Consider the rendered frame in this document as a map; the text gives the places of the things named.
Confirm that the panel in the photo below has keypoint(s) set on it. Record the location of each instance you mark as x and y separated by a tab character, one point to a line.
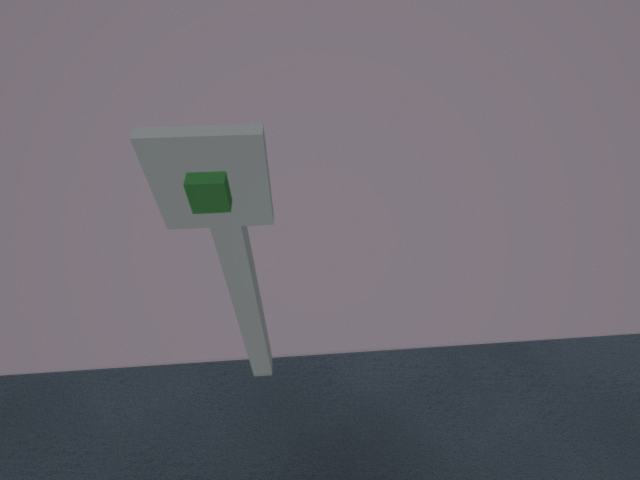
166	154

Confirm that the button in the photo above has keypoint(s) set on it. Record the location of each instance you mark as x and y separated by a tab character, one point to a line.
208	192

